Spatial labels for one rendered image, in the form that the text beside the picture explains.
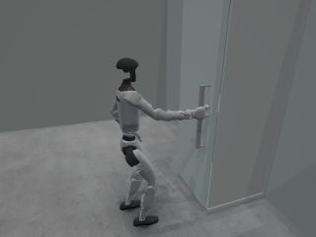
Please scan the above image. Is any humanoid robot torso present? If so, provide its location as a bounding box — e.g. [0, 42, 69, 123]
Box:
[116, 87, 140, 156]

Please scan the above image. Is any left robot foot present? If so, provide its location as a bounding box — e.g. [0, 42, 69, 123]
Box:
[119, 200, 141, 210]

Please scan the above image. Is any robot left upper arm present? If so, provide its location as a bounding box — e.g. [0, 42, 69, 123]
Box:
[111, 87, 119, 118]

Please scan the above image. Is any left robot hand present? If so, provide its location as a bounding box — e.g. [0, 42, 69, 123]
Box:
[135, 131, 142, 142]

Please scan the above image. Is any fridge door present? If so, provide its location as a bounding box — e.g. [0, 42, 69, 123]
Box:
[177, 0, 230, 206]

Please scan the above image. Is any handle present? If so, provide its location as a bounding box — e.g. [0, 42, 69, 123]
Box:
[196, 85, 210, 149]

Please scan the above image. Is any robot right forearm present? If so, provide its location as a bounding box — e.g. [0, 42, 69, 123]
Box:
[155, 110, 195, 121]

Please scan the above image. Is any robot right upper arm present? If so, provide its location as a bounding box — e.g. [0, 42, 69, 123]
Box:
[124, 91, 163, 120]

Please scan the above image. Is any right robot hand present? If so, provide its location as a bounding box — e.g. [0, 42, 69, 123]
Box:
[184, 105, 210, 120]

